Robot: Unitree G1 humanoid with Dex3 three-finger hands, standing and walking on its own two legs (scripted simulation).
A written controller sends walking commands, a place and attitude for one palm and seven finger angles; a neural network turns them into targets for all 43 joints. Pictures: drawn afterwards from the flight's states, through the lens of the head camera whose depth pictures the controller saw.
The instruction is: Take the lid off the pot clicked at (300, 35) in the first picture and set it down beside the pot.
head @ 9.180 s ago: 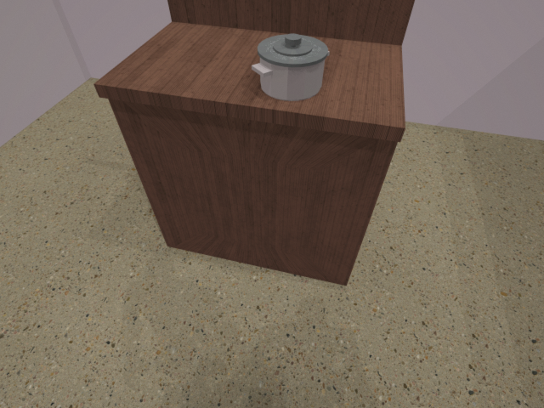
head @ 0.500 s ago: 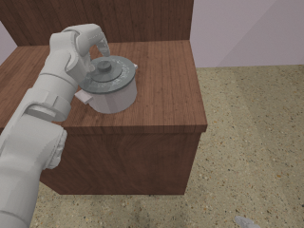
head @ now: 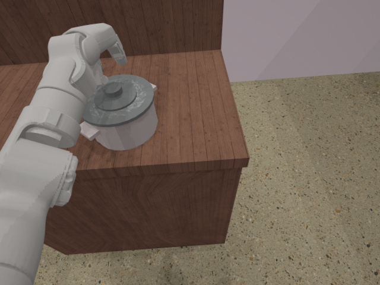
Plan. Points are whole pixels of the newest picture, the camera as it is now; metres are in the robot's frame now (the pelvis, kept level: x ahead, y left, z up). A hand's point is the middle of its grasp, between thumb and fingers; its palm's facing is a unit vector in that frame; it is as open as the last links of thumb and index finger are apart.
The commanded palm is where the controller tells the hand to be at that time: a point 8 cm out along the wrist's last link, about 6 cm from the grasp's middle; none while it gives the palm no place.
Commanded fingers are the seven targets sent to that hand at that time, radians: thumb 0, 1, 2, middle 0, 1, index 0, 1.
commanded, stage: move the open hand above the knob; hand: left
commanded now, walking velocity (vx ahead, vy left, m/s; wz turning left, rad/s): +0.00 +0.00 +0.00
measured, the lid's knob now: (113, 89) +0.50 +0.16 +0.15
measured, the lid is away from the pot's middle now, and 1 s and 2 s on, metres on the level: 0.00 0.00 0.00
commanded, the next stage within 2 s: lower the open fingers around the knob in 0.40 s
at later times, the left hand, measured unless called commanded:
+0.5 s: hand (98, 69) +0.47 +0.16 +0.23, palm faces -0.27 -0.07 -0.96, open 9.9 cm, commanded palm +0.46 +0.16 +0.28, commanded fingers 0.00 -0.37 1.69 -0.88 -0.08 -0.88 -0.08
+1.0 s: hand (109, 82) +0.48 +0.15 +0.19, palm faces -0.37 -0.13 -0.92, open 9.9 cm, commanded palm +0.46 +0.16 +0.25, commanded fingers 0.00 -0.37 1.69 -0.88 -0.08 -0.88 -0.08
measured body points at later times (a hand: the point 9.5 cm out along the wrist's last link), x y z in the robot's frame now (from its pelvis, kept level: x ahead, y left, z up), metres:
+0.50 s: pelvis -0.01 +0.00 +0.00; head +0.02 -0.02 +0.45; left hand +0.48 +0.16 +0.28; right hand +0.09 -0.27 -0.14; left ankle +0.01 +0.11 -0.74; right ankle -0.06 -0.12 -0.74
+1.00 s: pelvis +0.00 +0.00 +0.00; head +0.03 -0.02 +0.45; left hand +0.49 +0.15 +0.25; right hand +0.06 -0.27 -0.14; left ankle +0.01 +0.11 -0.74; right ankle -0.06 -0.12 -0.74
